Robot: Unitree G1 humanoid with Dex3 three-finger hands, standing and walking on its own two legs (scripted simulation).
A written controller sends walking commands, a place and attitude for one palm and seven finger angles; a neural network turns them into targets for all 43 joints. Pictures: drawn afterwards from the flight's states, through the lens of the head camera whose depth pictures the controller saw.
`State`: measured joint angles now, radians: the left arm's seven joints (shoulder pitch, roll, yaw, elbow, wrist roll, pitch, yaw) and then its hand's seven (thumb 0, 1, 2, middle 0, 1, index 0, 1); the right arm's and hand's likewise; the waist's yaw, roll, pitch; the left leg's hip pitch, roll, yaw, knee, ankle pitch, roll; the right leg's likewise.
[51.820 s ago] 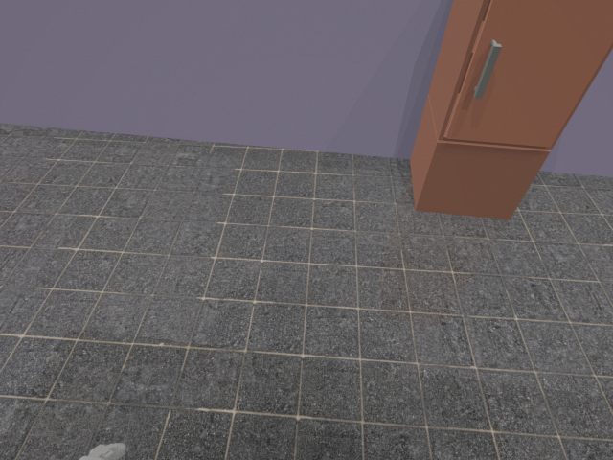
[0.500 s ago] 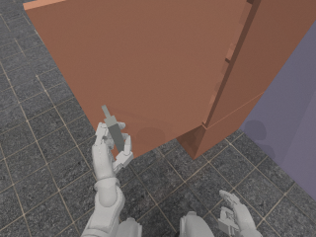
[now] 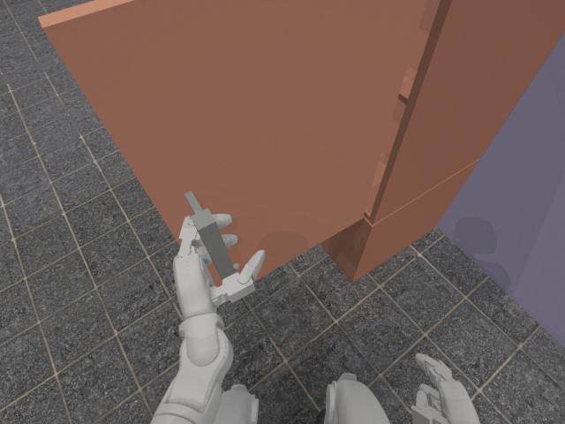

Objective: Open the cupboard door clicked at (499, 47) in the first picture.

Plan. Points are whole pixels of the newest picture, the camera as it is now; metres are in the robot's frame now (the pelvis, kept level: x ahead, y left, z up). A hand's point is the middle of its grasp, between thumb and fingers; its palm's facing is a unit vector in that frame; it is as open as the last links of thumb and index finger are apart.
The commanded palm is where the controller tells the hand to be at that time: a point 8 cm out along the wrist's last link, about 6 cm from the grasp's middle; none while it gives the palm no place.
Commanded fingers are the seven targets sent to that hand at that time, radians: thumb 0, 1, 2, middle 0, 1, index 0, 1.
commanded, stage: open thumb and fingers to let go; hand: left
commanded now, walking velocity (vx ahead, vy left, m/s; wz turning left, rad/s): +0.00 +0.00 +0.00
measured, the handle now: (211, 240) +0.36 +0.12 +0.03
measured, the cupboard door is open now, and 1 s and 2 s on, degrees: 89 91 91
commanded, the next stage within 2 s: slide the hand sideways off the handle in 0.48 s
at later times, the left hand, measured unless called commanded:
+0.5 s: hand (235, 270) +0.32 +0.08 +0.03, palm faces +0.23 -0.97 -0.01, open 14.5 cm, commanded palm +0.28 +0.13 +0.03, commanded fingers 0.00 -0.50 0.30 -0.15 -0.30 -0.15 -0.30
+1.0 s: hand (224, 300) +0.28 +0.09 +0.03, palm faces -0.22 -0.97 +0.02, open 16.1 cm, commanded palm +0.26 +0.16 +0.03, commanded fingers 0.00 -0.50 0.30 -0.15 -0.30 -0.15 -0.30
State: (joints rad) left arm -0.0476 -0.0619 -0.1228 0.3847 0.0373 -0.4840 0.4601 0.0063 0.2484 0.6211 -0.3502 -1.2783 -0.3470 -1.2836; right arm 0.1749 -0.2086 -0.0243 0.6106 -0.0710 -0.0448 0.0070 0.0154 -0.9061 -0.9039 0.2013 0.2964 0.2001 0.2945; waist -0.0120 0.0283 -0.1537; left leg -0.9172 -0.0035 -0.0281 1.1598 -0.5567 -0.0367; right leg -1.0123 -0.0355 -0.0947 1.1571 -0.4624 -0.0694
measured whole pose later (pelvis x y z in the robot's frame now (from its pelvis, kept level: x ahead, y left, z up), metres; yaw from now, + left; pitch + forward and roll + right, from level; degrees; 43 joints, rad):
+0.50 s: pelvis +0.00 +0.03 +0.00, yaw -1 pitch +18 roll +0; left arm -0.08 -0.09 -0.19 0.43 0.12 -0.49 0.53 -0.01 -0.49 0.31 -0.38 -0.76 -0.35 -0.79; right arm 0.18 -0.19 -0.01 0.60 -0.09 -0.04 0.03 0.01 -0.90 -0.90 0.20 0.30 0.20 0.29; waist -0.01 0.02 -0.16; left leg -0.94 -0.01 0.00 1.20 -0.57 0.01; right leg -1.02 -0.04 -0.07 1.16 -0.45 -0.03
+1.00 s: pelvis +0.00 +0.05 -0.01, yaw -2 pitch +17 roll +0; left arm 0.07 0.04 -0.20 0.23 -0.03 -0.43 0.00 -0.02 -0.50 0.30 -0.17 -0.35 -0.20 -0.34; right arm 0.23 -0.22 0.01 0.47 -0.01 -0.03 0.03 0.02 -0.90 -0.90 0.20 0.30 0.20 0.29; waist -0.01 0.01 -0.16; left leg -0.94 -0.03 0.02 1.22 -0.59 0.04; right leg -1.02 -0.06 -0.04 1.18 -0.46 0.00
